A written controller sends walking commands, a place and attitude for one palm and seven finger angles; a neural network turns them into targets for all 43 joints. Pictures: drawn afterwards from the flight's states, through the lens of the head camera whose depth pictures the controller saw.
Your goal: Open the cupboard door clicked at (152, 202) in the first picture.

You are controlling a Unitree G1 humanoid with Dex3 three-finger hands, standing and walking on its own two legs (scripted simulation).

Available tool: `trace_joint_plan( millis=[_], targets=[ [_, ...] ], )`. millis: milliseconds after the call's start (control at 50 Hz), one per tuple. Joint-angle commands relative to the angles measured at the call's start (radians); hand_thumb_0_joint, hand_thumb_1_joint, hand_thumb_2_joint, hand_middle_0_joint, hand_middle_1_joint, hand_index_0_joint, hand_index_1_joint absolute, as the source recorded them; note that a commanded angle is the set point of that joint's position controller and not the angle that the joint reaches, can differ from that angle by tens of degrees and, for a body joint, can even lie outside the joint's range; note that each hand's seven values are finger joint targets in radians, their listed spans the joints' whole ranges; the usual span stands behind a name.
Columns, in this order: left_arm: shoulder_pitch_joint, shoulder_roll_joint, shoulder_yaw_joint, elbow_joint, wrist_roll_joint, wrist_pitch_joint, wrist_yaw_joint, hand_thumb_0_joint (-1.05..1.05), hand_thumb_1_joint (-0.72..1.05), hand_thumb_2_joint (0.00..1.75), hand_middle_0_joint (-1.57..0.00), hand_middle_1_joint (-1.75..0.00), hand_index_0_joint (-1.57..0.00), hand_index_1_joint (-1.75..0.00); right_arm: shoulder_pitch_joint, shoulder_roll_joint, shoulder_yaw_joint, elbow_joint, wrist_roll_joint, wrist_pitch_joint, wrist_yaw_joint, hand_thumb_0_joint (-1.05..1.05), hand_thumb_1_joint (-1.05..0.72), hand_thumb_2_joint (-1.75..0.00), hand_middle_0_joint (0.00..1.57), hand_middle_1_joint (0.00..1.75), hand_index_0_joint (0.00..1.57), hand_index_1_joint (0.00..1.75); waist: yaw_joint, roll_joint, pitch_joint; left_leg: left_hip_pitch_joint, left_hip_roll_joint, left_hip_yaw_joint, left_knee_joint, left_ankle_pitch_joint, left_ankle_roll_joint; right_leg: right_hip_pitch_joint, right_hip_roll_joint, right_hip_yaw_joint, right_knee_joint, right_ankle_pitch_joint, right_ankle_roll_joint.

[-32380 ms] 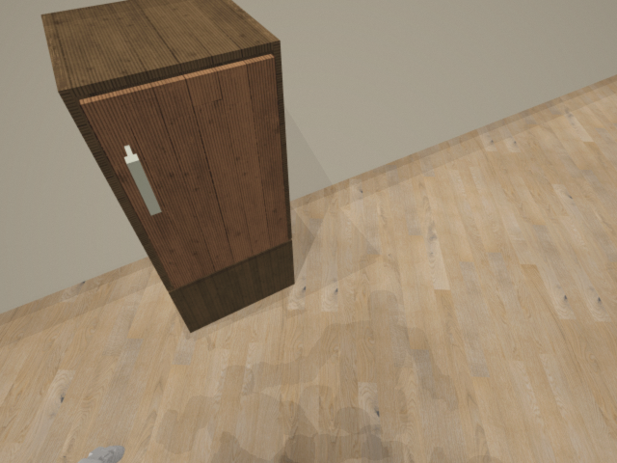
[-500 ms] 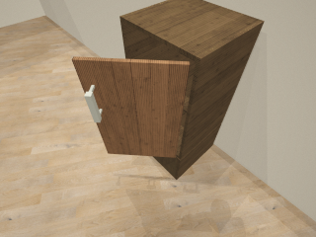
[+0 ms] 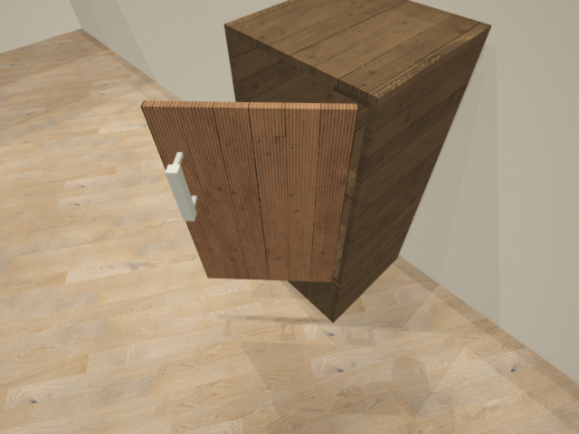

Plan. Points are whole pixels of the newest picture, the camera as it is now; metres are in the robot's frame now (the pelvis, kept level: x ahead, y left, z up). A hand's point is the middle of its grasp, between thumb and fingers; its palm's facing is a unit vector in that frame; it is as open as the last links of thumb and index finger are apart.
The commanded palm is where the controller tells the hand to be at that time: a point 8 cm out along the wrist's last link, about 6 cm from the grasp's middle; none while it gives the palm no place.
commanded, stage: come to a stop and stand still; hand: left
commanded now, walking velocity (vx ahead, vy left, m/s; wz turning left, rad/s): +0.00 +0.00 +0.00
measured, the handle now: (184, 187) +0.56 +0.26 -0.04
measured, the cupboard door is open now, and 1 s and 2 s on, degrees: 43 43 43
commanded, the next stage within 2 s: look again from close up in 1.22 s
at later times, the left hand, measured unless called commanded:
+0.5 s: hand out of the picture +0.02 +0.26 -0.17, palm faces -0.03 -0.97 -0.24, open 7.4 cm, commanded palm none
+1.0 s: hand out of the picture +0.06 +0.24 -0.17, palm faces -0.06 -0.98 -0.21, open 7.4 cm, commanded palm none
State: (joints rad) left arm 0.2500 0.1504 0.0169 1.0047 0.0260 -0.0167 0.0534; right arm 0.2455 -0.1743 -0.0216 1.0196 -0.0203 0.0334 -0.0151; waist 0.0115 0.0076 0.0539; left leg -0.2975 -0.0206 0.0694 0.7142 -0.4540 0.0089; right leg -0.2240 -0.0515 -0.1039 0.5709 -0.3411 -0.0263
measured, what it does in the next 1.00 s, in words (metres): steps on the spot: left foot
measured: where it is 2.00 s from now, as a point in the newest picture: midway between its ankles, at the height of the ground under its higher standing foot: outside the picture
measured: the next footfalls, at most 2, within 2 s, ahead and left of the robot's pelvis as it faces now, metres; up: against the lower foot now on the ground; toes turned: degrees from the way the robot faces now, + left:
left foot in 0.14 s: +0.05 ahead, +0.14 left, +0.00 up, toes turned +0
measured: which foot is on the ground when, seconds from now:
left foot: up 0.00-0.12, down 0.14-1.00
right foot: down 0.00-1.00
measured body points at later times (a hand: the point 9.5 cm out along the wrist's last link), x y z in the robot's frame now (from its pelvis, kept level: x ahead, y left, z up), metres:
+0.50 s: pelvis +0.00 +0.07 +0.00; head +0.01 +0.07 +0.45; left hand +0.02 +0.31 -0.15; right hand +0.03 -0.17 -0.14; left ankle +0.01 +0.14 -0.73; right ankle -0.02 -0.10 -0.73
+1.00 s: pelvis +0.02 +0.06 +0.00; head +0.04 +0.07 +0.45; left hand +0.06 +0.29 -0.16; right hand +0.05 -0.18 -0.14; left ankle +0.01 +0.14 -0.73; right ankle -0.02 -0.10 -0.73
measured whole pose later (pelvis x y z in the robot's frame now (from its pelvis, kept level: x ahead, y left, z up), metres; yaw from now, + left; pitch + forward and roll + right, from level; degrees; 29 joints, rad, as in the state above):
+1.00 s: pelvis +0.02 +0.06 +0.00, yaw -3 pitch -1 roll +0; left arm 0.23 0.20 -0.01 1.05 0.01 0.00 0.03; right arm 0.20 -0.18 0.01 1.08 -0.01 -0.02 -0.01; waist 0.00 -0.03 0.04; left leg -0.20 -0.02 0.08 0.50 -0.29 0.05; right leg -0.16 -0.08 -0.03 0.48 -0.30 0.06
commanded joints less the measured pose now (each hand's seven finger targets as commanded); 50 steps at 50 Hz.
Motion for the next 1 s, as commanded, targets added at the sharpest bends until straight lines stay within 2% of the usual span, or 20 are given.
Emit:
trace_joint_plan(
  millis=[0, 40, 60, 80, 100, 120, 160, 180, 200, 220, 260, 280, 360, 380, 420, 540, 640, 920, 980],
  targets=[
    [0.094, 0.226, 0.036, -0.082, 0.002, -0.043, 0.012, 0.00, 0.90, 0.90, -0.20, -0.30, -0.20, -0.30, -0.070, -0.058, -0.009, -0.157, 0.012, -0.036, 0.026, 0.00, -0.90, -0.90, 0.20, 0.30, 0.20, 0.30, 0.010, -0.027, -0.126, -0.124, 0.038, -0.022, 0.042, 0.033, -0.002, 0.213, -0.238, 0.229, -0.100, 0.923, -0.127],
    [0.057, 0.212, 0.027, -0.083, -0.003, -0.041, 0.007, 0.00, 0.90, 0.90, -0.20, -0.30, -0.20, -0.30, -0.016, -0.044, -0.002, -0.142, 0.013, -0.035, 0.020, 0.00, -0.90, -0.90, 0.20, 0.30, 0.20, 0.30, -0.028, -0.048, -0.116, 0.007, 0.016, -0.014, -0.098, 0.103, -0.006, 0.121, -0.196, 0.178, -0.107, 0.708, -0.107],
    [0.036, 0.201, 0.018, -0.080, -0.007, -0.033, 0.005, 0.00, 0.90, 0.90, -0.20, -0.30, -0.20, -0.30, 0.024, -0.054, -0.003, -0.120, 0.011, -0.034, 0.017, 0.00, -0.90, -0.90, 0.20, 0.30, 0.20, 0.30, -0.046, -0.064, -0.093, 0.090, 0.025, -0.021, -0.194, 0.170, -0.007, 0.046, -0.171, 0.158, -0.099, 0.522, -0.077],
    [0.026, 0.180, 0.012, -0.078, -0.011, -0.023, 0.001, 0.00, 0.90, 0.90, -0.20, -0.30, -0.20, -0.30, 0.052, -0.086, -0.007, -0.106, 0.007, -0.036, 0.015, 0.00, -0.90, -0.90, 0.20, 0.30, 0.20, 0.30, -0.049, -0.027, -0.067, 0.122, 0.061, -0.063, -0.240, 0.238, 0.002, -0.010, -0.120, 0.133, -0.082, 0.325, -0.041],
    [0.036, 0.155, 0.008, -0.083, -0.008, -0.010, -0.002, 0.00, 0.90, 0.90, -0.20, -0.30, -0.20, -0.30, 0.061, -0.126, -0.011, -0.109, 0.002, -0.043, 0.015, 0.00, -0.90, -0.90, 0.20, 0.30, 0.20, 0.30, -0.032, 0.042, -0.040, 0.081, 0.140, -0.141, -0.254, 0.339, 0.036, -0.030, -0.066, 0.093, -0.070, 0.159, -0.005],
    [0.054, 0.139, 0.012, -0.086, -0.008, -0.004, -0.001, 0.00, 0.90, 0.90, -0.20, -0.30, -0.20, -0.30, 0.042, -0.148, -0.009, -0.118, -0.004, -0.039, 0.012, 0.00, -0.90, -0.90, 0.20, 0.30, 0.20, 0.30, -0.016, 0.015, -0.021, 0.011, 0.168, -0.161, -0.261, 0.299, 0.059, -0.018, -0.033, 0.079, -0.095, 0.050, 0.006],
    [0.031, 0.143, 0.008, -0.079, -0.002, 0.008, -0.005, 0.00, 0.90, 0.90, -0.20, -0.30, -0.20, -0.30, -0.002, -0.140, -0.005, -0.125, -0.001, -0.038, 0.012, 0.00, -0.90, -0.90, 0.20, 0.30, 0.20, 0.30, -0.018, 0.065, 0.064, -0.062, 0.124, -0.167, -0.316, 0.121, 0.047, -0.047, -0.023, 0.083, -0.112, -0.066, 0.002],
    [0.032, 0.147, 0.007, -0.078, -0.002, 0.012, -0.010, 0.00, 0.90, 0.90, -0.20, -0.30, -0.20, -0.30, -0.007, -0.141, -0.005, -0.126, -0.001, -0.038, 0.012, 0.00, -0.90, -0.90, 0.20, 0.30, 0.20, 0.30, -0.017, 0.074, 0.088, -0.083, 0.120, -0.178, -0.355, 0.035, 0.047, -0.057, -0.019, 0.080, -0.115, -0.094, 0.003],
    [0.040, 0.146, 0.006, -0.079, 0.000, 0.011, -0.012, 0.00, 0.90, 0.90, -0.20, -0.30, -0.20, -0.30, -0.001, -0.146, -0.005, -0.121, -0.004, -0.040, 0.012, 0.00, -0.90, -0.90, 0.20, 0.30, 0.20, 0.30, -0.015, 0.106, 0.080, -0.087, 0.127, -0.191, -0.381, 0.032, 0.052, -0.041, -0.015, 0.074, -0.101, -0.059, 0.003],
    [0.053, 0.149, 0.006, -0.075, -0.002, 0.011, -0.014, 0.00, 0.90, 0.90, -0.20, -0.30, -0.20, -0.30, -0.003, -0.151, -0.004, -0.122, -0.004, -0.042, 0.011, 0.00, -0.90, -0.90, 0.20, 0.30, 0.20, 0.30, -0.009, 0.104, 0.050, -0.073, 0.132, -0.203, -0.398, 0.017, 0.057, -0.022, -0.011, 0.069, -0.092, -0.042, 0.004],
    [0.062, 0.149, 0.002, -0.068, -0.001, 0.010, -0.018, 0.00, 0.90, 0.90, -0.20, -0.30, -0.20, -0.30, -0.004, -0.159, -0.004, -0.119, -0.002, -0.044, 0.010, 0.00, -0.90, -0.90, 0.20, 0.30, 0.20, 0.30, -0.005, 0.049, 0.028, -0.068, 0.132, -0.213, -0.416, -0.016, 0.060, -0.007, -0.013, 0.071, -0.096, -0.033, 0.005],
    [0.070, 0.146, 0.000, -0.064, -0.002, 0.009, -0.019, 0.00, 0.90, 0.90, -0.20, -0.30, -0.20, -0.30, -0.008, -0.160, -0.003, -0.115, -0.001, -0.045, 0.009, 0.00, -0.90, -0.90, 0.20, 0.30, 0.20, 0.30, -0.001, 0.048, 0.020, -0.057, 0.131, -0.206, -0.417, -0.011, 0.060, -0.007, -0.018, 0.077, -0.103, -0.024, 0.004],
    [0.070, 0.157, -0.001, -0.057, -0.003, 0.005, -0.020, 0.00, 0.90, 0.90, -0.20, -0.30, -0.20, -0.30, -0.002, -0.154, 0.000, -0.097, 0.001, -0.054, 0.008, 0.00, -0.90, -0.90, 0.20, 0.30, 0.20, 0.30, -0.003, 0.013, -0.015, -0.014, 0.126, -0.186, -0.400, 0.091, 0.057, 0.012, -0.034, 0.090, -0.122, 0.027, 0.006],
    [0.070, 0.158, -0.003, -0.055, -0.003, 0.006, -0.021, 0.00, 0.90, 0.90, -0.20, -0.30, -0.20, -0.30, -0.001, -0.156, 0.000, -0.091, 0.002, -0.054, 0.008, 0.00, -0.90, -0.90, 0.20, 0.30, 0.20, 0.30, -0.003, 0.017, -0.003, -0.019, 0.125, -0.185, -0.404, 0.085, 0.056, 0.006, -0.036, 0.091, -0.127, 0.023, 0.007],
    [0.065, 0.164, -0.002, -0.049, -0.003, 0.005, -0.020, 0.00, 0.90, 0.90, -0.20, -0.30, -0.20, -0.30, 0.000, -0.157, 0.002, -0.077, 0.003, -0.059, 0.006, 0.00, -0.90, -0.90, 0.20, 0.30, 0.20, 0.30, -0.001, 0.034, -0.011, 0.002, 0.128, -0.181, -0.399, 0.166, 0.057, 0.017, -0.039, 0.089, -0.124, 0.068, 0.009],
    [0.067, 0.177, -0.003, -0.021, -0.007, 0.001, -0.017, 0.00, 0.90, 0.90, -0.20, -0.30, -0.20, -0.30, 0.006, -0.156, 0.007, -0.039, 0.007, -0.067, 0.001, 0.00, -0.90, -0.90, 0.20, 0.30, 0.20, 0.30, -0.002, 0.019, -0.055, 0.066, 0.124, -0.146, -0.350, 0.345, 0.052, 0.049, -0.057, 0.097, -0.129, 0.153, 0.014],
    [0.052, 0.179, -0.003, -0.005, -0.008, 0.004, -0.015, 0.00, 0.90, 0.90, -0.20, -0.30, -0.20, -0.30, 0.004, -0.154, 0.008, -0.011, 0.009, -0.066, -0.002, 0.00, -0.90, -0.90, 0.20, 0.30, 0.20, 0.30, -0.003, 0.011, -0.033, 0.062, 0.121, -0.133, -0.339, 0.376, 0.047, 0.055, -0.060, 0.097, -0.127, 0.172, 0.017],
    [0.032, 0.182, 0.000, 0.011, -0.007, 0.000, -0.013, 0.00, 0.90, 0.90, -0.20, -0.30, -0.20, -0.30, -0.022, -0.151, 0.002, 0.020, 0.009, -0.068, -0.007, 0.00, -0.90, -0.90, 0.20, 0.30, 0.20, 0.30, -0.006, 0.002, -0.056, 0.114, 0.119, -0.108, -0.306, 0.475, 0.042, 0.065, -0.069, 0.113, -0.125, 0.286, 0.014],
    [0.025, 0.185, 0.001, 0.010, -0.008, 0.001, -0.015, 0.00, 0.90, 0.90, -0.20, -0.30, -0.20, -0.30, -0.032, -0.154, 0.003, 0.022, 0.008, -0.067, -0.007, 0.00, -0.90, -0.90, 0.20, 0.30, 0.20, 0.30, -0.006, 0.005, -0.047, 0.113, 0.120, -0.106, -0.312, 0.449, 0.040, 0.059, -0.070, 0.116, -0.135, 0.266, 0.014]
  ],
)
